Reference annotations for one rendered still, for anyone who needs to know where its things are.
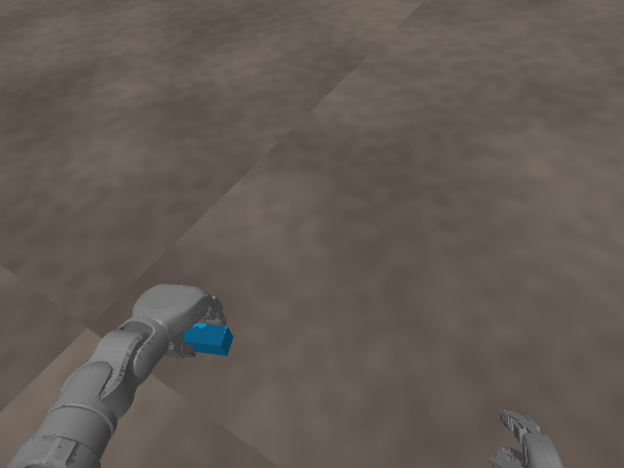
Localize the left robot hand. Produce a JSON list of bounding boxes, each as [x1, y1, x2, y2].
[[132, 284, 226, 359]]

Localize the right robot hand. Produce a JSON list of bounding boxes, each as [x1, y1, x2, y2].
[[489, 409, 565, 468]]

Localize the small box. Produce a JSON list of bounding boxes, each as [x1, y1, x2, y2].
[[182, 323, 233, 356]]

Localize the left robot arm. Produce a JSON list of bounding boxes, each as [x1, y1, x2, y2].
[[6, 316, 169, 468]]

